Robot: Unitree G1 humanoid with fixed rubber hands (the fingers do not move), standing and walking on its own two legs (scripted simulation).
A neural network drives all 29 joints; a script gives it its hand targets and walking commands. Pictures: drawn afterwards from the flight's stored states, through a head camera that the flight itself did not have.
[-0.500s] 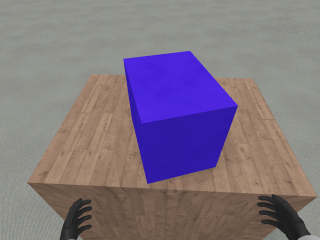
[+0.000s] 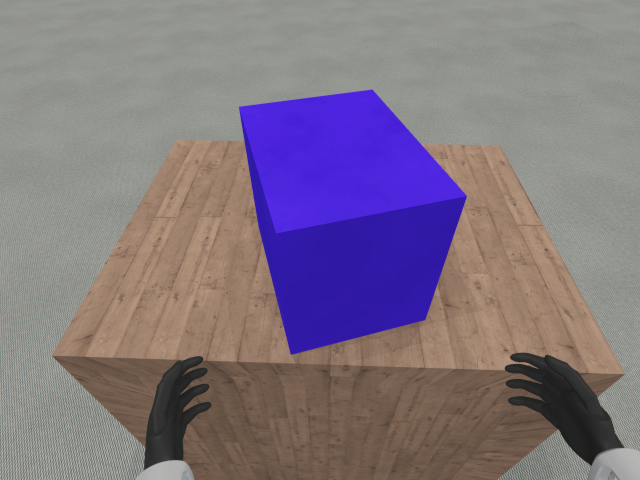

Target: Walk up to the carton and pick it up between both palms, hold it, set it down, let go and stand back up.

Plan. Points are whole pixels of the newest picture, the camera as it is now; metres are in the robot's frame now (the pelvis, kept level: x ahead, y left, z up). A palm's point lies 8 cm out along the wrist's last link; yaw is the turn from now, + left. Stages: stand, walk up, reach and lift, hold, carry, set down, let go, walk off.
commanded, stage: reach and lift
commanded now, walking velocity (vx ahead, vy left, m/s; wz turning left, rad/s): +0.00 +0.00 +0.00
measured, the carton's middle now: (333, 215) +0.50 +0.01 +0.08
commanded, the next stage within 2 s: none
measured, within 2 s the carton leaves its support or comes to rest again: neither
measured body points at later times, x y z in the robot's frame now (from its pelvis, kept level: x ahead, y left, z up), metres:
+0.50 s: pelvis +0.00 -0.02 +0.00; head +0.00 -0.01 +0.45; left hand +0.24 +0.20 +0.09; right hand +0.27 -0.24 +0.08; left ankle +0.02 +0.16 -0.75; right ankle +0.00 -0.10 -0.75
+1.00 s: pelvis +0.00 -0.01 +0.00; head -0.01 -0.01 +0.45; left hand +0.28 +0.21 +0.14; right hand +0.34 -0.23 +0.13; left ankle +0.02 +0.16 -0.75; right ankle +0.00 -0.10 -0.75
